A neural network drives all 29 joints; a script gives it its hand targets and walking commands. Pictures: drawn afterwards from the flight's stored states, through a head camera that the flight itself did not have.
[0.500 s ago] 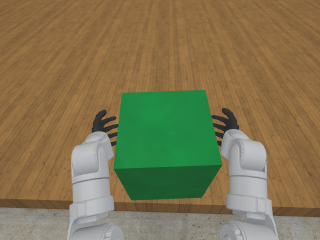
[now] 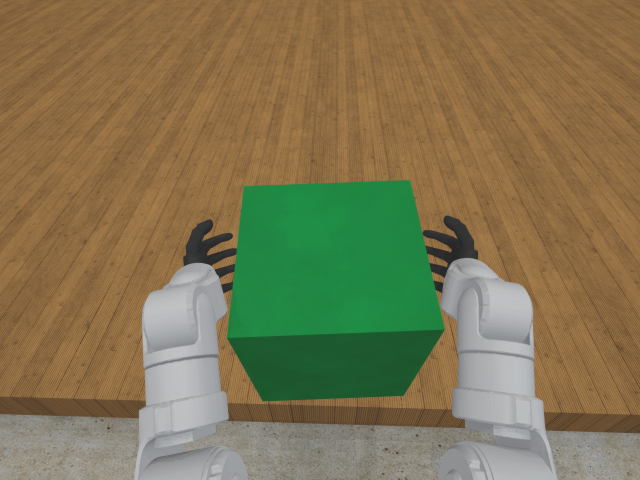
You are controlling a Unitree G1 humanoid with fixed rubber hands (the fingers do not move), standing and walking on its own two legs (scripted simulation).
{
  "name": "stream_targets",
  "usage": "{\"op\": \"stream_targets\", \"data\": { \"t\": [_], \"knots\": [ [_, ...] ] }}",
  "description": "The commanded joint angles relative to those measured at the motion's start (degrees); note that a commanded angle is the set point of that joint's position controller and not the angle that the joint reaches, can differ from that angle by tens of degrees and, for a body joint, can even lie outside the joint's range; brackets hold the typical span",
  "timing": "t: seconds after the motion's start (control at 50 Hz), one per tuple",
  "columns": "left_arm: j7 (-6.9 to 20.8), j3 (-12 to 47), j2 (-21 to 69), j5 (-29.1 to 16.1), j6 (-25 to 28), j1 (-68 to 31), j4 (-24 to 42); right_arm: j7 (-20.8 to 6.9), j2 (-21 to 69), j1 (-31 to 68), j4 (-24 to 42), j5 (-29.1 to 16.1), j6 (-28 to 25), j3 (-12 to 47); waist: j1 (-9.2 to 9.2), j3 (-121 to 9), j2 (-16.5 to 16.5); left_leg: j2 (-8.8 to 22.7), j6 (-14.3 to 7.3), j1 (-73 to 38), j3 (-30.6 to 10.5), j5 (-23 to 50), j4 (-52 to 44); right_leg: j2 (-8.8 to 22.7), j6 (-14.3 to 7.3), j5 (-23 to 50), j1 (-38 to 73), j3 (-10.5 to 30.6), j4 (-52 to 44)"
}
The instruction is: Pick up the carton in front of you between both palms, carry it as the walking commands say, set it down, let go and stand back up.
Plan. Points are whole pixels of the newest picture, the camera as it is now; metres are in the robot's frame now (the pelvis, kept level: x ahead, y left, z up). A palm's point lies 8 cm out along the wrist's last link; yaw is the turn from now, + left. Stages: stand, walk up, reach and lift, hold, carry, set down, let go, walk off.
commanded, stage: carry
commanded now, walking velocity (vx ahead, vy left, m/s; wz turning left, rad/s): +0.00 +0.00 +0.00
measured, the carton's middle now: (330, 299) +0.35 +0.00 +0.04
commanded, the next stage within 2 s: none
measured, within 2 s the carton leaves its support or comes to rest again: neither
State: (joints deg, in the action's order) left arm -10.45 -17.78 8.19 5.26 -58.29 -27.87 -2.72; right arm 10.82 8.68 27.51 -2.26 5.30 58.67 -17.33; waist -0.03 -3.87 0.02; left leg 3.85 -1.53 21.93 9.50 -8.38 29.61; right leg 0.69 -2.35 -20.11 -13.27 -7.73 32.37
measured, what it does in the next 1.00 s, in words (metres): walks ahead: right foot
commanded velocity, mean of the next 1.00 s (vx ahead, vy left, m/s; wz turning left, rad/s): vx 0.35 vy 0.00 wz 0.00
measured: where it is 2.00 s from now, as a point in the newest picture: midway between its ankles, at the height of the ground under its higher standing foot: (312, 299)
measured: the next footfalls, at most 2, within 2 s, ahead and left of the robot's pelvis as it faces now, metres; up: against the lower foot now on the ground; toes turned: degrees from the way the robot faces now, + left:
right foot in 1.00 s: +0.35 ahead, -0.08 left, +0.00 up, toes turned -3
left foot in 1.50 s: +0.70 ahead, +0.13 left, +0.14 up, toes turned +6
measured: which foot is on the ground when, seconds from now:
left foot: down 0.00-1.00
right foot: down 0.00-0.62, up 0.64-0.98, down 1.00-1.00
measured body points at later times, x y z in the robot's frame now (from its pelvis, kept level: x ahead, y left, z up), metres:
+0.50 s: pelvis +0.02 +0.00 +0.00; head +0.00 +0.01 +0.45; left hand +0.35 +0.16 +0.12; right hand +0.36 -0.16 +0.12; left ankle +0.07 +0.11 -0.72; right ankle -0.03 -0.09 -0.73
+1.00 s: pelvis +0.21 +0.00 -0.01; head +0.22 +0.00 +0.44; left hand +0.57 +0.17 +0.14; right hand +0.56 -0.15 +0.14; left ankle +0.09 +0.10 -0.72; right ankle +0.31 -0.08 -0.73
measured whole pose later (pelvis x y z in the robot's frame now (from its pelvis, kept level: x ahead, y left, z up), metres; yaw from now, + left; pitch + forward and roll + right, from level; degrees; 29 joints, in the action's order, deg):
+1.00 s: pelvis +0.21 +0.00 -0.01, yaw +2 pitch +4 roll +0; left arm -12.3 -18.0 6.7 2.5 -61.1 -34.0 4.4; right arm 12.3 7.9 30.7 9.0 1.6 62.9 -16.5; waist -0.8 -3.6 -0.1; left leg 1.9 -1.7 11.5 6.5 -25.2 36.7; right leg 0.0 -4.3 -6.2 -28.9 -6.9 31.8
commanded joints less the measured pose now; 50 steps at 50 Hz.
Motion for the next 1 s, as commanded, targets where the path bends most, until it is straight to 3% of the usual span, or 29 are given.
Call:
{"op": "stream_targets", "data": {
  "t": [0.0,0.3,0.34,0.36,0.38,0.4,0.42,0.46,0.5,0.52,0.56,0.58,0.6,0.62,0.64,0.66,0.68,0.7,0.72,0.8,0.9,0.92,0.94,0.96,0.98],
  "knots": [
    [0.0,33.2,43.7,-9.3,0.3,-33.3,2.4,0.0,43.3,34.3,2.7,-9.1,-1.0,33.0,0.03,-18.6,0.0,5.9,-1.0,-11.9,-7.0,8.7,-2.1,7.9,-0.7,13.2,0.9,7.0,-6.0],
    [0.0,33.2,43.7,-9.3,0.4,-33.2,2.5,0.0,43.4,34.2,2.8,-9.1,-1.0,33.1,0.05,-18.6,0.0,5.9,-0.8,-11.7,-6.8,8.7,-2.0,8.0,-0.8,13.6,0.9,6.9,-6.0],
    [0.1,33.5,43.6,-9.7,0.5,-33.9,3.2,0.0,43.5,35.2,3.7,-9.5,-1.1,33.4,0.19,-18.5,-0.9,4.7,-1.0,-11.1,-6.1,-0.9,-2.2,7.8,-1.4,3.9,0.3,7.4,-8.3],
    [0.0,33.7,43.5,-9.8,0.6,-34.2,3.7,0.0,43.5,36.3,4.4,-10.0,-1.1,33.6,0.64,-17.6,-2.1,3.3,-1.0,-9.8,-5.0,-8.8,-1.0,8.1,-2.4,-5.5,0.0,8.6,-10.6],
    [-0.2,33.8,43.1,-10.0,0.6,-34.7,4.3,0.1,43.3,37.3,5.1,-10.4,-1.1,33.8,1.10,-15.6,-4.1,1.5,-1.0,-6.5,-3.6,-15.9,1.5,9.1,-3.9,-15.5,-0.3,11.8,-14.0],
    [-0.4,33.8,42.5,-10.1,0.7,-35.9,5.2,0.2,42.8,38.5,5.7,-10.7,-1.1,34.0,1.52,-12.5,-6.3,-0.7,-0.7,-1.3,-1.2,-18.6,5.6,11.3,-5.7,-21.9,0.3,16.4,-17.7],
    [-0.6,33.8,41.6,-10.4,0.6,-36.8,5.8,0.4,42.2,39.3,6.1,-11.0,-1.1,33.9,2.08,-9.6,-7.8,-1.7,-0.6,4.2,-0.1,-17.3,10.1,14.2,-7.6,-23.2,1.8,20.6,-19.5],
    [-1.2,34.4,39.5,-11.5,0.6,-37.7,7.6,0.8,40.2,39.6,6.8,-11.7,-1.0,33.5,2.80,-8.3,-7.3,-0.2,-1.4,12.4,-3.1,-15.4,14.7,17.3,-10.3,-16.4,6.9,23.7,-19.0],
    [-2.0,35.1,37.7,-12.6,0.3,-38.0,8.9,1.4,37.7,38.5,7.2,-12.3,-0.5,32.4,3.31,-11.2,-6.6,-0.9,-2.0,13.2,-3.1,-14.1,12.4,16.5,-10.6,-0.2,12.7,20.0,-15.1],
    [-2.5,35.1,36.8,-12.7,0.0,-37.4,9.2,1.7,36.4,37.4,7.1,-12.3,-0.2,31.8,3.34,-12.9,-6.7,-1.9,-2.1,10.3,-2.2,-13.9,9.3,15.4,-9.9,5.8,13.5,17.3,-12.6],
    [-3.1,34.6,35.5,-12.7,-0.8,-36.6,9.3,2.1,34.6,34.9,6.4,-12.2,0.6,30.2,1.85,-15.8,-5.3,-4.1,-2.5,-2.7,0.7,-9.1,-1.8,11.9,-6.7,6.4,8.8,10.6,-6.2],
    [-3.4,34.4,35.1,-12.6,-1.2,-35.7,8.8,2.3,33.7,33.8,6.0,-12.0,1.1,29.2,0.20,-18.6,-1.6,-2.1,-3.4,-16.3,-3.0,-8.6,-4.8,9.4,-4.0,7.2,0.6,6.1,1.2],
    [-3.3,34.3,35.4,-12.5,-1.9,-36.2,9.9,2.8,32.2,32.8,5.5,-11.3,1.4,28.3,-2.02,-20.4,12.4,9.9,-8.4,-26.6,-24.5,-10.8,-9.1,3.1,0.5,2.6,-13.5,-0.4,17.3],
    [-3.2,34.3,34.6,-13.2,-2.5,-37.2,9.8,3.0,31.2,31.9,4.9,-10.4,1.8,27.2,-3.00,-18.4,19.4,17.1,-13.6,-33.7,-39.2,-2.7,-11.5,-2.7,1.3,-13.0,-29.0,1.0,25.6],
    [-3.3,34.0,35.5,-13.8,-2.7,-38.3,9.1,3.0,31.1,33.1,6.3,-10.1,2.3,27.2,-2.78,-17.6,12.9,17.8,-15.4,-34.0,-38.4,2.3,-8.9,-0.5,0.2,-14.9,-33.5,6.1,32.9],
    [-3.1,32.8,36.3,-13.7,-3.0,-37.9,8.2,2.7,32.2,33.9,7.2,-10.5,2.6,27.9,-3.48,-18.0,7.1,17.2,-15.3,-32.9,-35.2,5.5,-7.6,1.1,-0.4,-12.8,-35.2,7.1,36.2],
    [-2.9,31.8,37.1,-13.4,-3.2,-37.2,7.1,2.3,33.5,36.1,8.5,-11.3,2.7,29.3,-3.15,-18.6,3.0,15.9,-13.7,-31.7,-31.9,4.3,-7.8,2.3,-0.6,-9.1,-35.7,7.7,36.2],
    [-2.6,31.2,38.0,-13.1,-3.3,-36.9,6.8,1.9,34.9,38.3,10.1,-12.5,2.6,30.9,-2.67,-18.3,2.4,14.3,-12.1,-29.8,-28.2,3.0,-9.2,3.1,-0.3,-5.3,-35.1,7.6,34.2],
    [-2.4,31.2,38.6,-13.0,-3.2,-37.4,7.0,1.6,36.0,40.3,11.7,-13.5,2.3,32.1,-2.52,-18.2,3.9,12.7,-11.0,-28.1,-24.9,2.8,-10.6,3.1,0.3,-1.8,-33.6,6.8,32.1],
    [-2.4,31.7,38.5,-12.4,-2.7,-38.3,9.0,1.4,36.6,41.0,14.5,-14.8,1.6,34.0,-3.00,-17.7,6.0,10.6,-10.9,-25.7,-18.1,7.9,-12.7,2.3,1.7,3.3,-30.5,4.5,21.3],
    [-2.2,31.7,36.7,-11.6,-3.0,-35.9,10.2,1.3,36.0,37.4,14.4,-14.5,2.1,34.9,-2.61,-18.7,10.1,7.9,-9.1,-22.2,-10.1,20.4,-7.0,-1.8,-0.7,9.0,-18.5,-0.2,8.1],
    [-2.0,31.6,36.4,-11.3,-3.1,-35.5,10.1,1.2,36.1,37.0,14.0,-13.9,2.3,35.0,-0.79,-20.4,10.2,8.5,-9.2,-21.5,-9.3,32.5,-2.3,-2.9,-2.1,9.8,-13.6,-1.1,7.4],
    [-1.8,31.4,36.1,-11.1,-3.2,-34.5,9.6,1.2,36.2,36.4,14.0,-13.7,2.6,35.1,1.91,-22.6,8.0,7.4,-7.6,-20.3,-6.0,42.1,5.2,-3.9,-2.8,14.2,-6.1,-2.0,1.7],
    [-1.6,31.2,35.8,-10.9,-3.4,-34.3,9.5,1.2,36.3,35.6,13.5,-13.6,2.9,35.2,5.00,-25.6,4.1,4.3,-4.9,-16.1,-1.8,41.8,17.0,-5.1,-3.0,19.2,5.6,-4.0,-5.7],
    [-1.4,30.4,35.5,-10.3,-3.7,-31.1,8.4,1.3,35.8,36.9,13.4,-13.0,3.2,35.0,7.77,-26.5,0.0,1.8,-2.5,-4.0,-1.9,26.2,28.4,-1.2,-2.9,19.9,18.9,2.2,-7.1]
  ]
}}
